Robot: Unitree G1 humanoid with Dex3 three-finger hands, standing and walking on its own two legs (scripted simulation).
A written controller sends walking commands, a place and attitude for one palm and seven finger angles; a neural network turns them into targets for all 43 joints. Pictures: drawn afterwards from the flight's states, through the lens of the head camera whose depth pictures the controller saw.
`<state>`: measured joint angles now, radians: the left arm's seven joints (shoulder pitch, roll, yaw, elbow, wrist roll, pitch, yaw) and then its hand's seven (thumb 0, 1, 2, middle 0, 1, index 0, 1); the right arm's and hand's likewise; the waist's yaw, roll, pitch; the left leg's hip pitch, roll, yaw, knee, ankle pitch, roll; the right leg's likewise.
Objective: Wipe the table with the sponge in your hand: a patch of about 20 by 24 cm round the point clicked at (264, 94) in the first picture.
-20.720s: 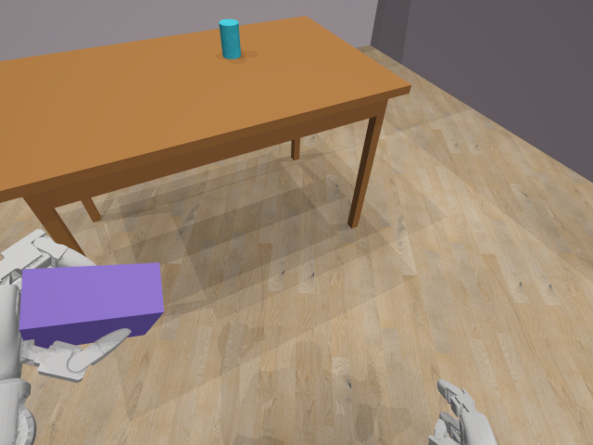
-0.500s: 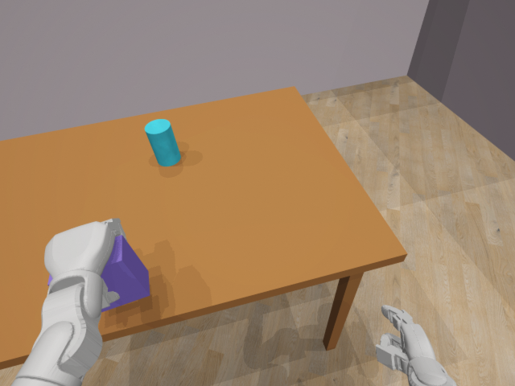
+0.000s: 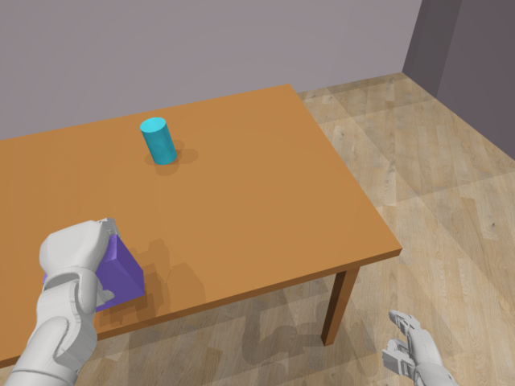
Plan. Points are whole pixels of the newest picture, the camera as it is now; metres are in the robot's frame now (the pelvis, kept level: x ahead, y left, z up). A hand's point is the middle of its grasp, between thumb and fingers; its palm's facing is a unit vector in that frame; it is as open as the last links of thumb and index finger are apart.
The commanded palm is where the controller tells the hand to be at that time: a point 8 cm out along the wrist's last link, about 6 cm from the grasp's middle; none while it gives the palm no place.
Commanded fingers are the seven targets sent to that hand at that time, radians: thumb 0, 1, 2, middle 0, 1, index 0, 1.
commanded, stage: move the sponge above the wiping area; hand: left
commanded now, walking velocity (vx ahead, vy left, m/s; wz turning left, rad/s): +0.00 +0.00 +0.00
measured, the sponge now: (104, 282) +0.24 +0.30 +0.02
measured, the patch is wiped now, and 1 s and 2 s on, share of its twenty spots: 0.00 0.00 0.00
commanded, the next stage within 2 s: lower the sponge onto the table in 1.40 s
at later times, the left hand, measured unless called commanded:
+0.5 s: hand (104, 265) +0.25 +0.29 +0.05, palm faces -0.07 -0.12 -0.99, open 9.4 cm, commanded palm +0.24 +0.29 +0.13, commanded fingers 0.00 0.10 1.30 -1.20 -1.60 -1.20 -1.60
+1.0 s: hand (105, 269) +0.25 +0.29 +0.05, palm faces -0.08 -0.13 -0.99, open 9.4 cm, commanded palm +0.24 +0.29 +0.13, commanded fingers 0.00 0.10 1.30 -1.20 -1.60 -1.20 -1.60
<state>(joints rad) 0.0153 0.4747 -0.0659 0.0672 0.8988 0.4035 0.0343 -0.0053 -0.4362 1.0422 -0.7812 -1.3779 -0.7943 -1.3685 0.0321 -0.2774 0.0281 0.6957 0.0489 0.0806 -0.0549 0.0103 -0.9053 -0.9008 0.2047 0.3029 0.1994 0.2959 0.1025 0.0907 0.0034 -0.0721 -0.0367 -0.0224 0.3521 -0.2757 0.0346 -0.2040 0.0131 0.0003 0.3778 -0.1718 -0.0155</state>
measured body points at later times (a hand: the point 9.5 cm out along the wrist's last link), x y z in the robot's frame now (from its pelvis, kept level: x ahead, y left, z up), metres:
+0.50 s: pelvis +0.01 +0.00 +0.00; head +0.01 -0.04 +0.45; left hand +0.25 +0.29 +0.11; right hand +0.24 -0.22 -0.10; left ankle -0.06 +0.10 -0.74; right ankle +0.02 -0.11 -0.74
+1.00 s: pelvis +0.00 +0.00 +0.00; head +0.01 -0.03 +0.45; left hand +0.25 +0.29 +0.10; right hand +0.24 -0.21 -0.10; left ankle -0.06 +0.10 -0.74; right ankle +0.02 -0.11 -0.74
